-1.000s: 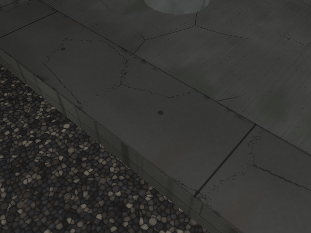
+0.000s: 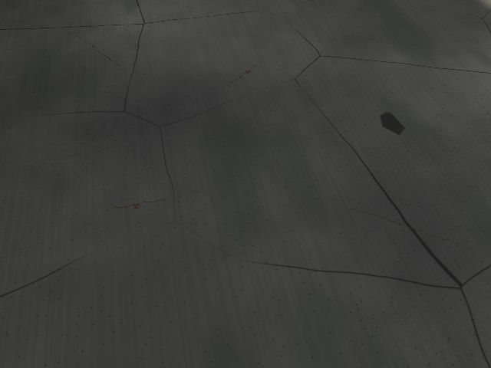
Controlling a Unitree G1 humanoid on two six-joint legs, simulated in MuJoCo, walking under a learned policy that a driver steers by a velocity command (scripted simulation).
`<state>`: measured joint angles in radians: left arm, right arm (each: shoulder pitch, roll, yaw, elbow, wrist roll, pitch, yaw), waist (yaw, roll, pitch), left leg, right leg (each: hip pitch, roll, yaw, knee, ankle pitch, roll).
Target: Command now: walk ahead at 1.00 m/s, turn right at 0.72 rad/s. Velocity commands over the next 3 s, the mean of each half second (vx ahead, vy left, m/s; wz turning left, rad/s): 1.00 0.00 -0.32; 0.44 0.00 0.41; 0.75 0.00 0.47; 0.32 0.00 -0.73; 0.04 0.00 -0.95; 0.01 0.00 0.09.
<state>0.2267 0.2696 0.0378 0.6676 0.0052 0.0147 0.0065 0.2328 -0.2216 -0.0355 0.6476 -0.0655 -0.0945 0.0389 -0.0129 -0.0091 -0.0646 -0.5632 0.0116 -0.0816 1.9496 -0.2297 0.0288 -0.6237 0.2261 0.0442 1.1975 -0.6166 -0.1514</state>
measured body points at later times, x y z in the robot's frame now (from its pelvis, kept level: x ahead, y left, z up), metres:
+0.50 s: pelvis +0.47 +0.06 +0.09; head +0.48 +0.06 +0.54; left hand +0.72 +0.25 +0.02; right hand +0.38 -0.21 -0.03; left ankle +0.39 +0.15 -0.64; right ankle +0.49 -0.07 -0.56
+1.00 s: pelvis +0.79 +0.01 +0.10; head +0.83 +0.02 +0.55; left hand +0.89 +0.31 -0.01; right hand +0.99 -0.25 +0.02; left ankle +0.89 +0.17 -0.57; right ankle +0.80 -0.09 -0.64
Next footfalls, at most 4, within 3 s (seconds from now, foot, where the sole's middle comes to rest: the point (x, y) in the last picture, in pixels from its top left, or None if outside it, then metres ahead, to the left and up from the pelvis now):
0.28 left None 0.43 0.15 -0.68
0.68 right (282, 251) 0.84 -0.09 -0.68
1.22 left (188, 219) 0.97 0.20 -0.68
1.64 right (192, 121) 1.45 0.22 -0.68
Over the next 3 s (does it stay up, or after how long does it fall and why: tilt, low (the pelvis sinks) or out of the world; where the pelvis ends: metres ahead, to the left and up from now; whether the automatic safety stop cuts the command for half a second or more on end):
stays up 1.46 0.27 0.10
